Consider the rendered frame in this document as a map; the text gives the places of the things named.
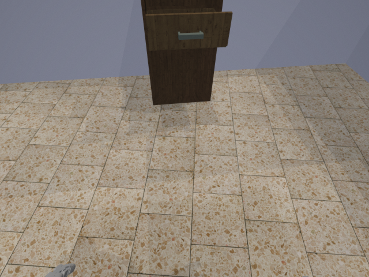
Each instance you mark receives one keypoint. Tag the left robot hand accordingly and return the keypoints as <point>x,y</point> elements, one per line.
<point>62,270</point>

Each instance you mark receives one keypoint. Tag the drawer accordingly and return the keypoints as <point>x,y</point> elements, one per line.
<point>163,27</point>

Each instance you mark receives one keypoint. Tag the cabinet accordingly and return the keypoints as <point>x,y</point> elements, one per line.
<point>184,75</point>

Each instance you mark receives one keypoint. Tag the handle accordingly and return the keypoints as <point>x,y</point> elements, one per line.
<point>185,36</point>

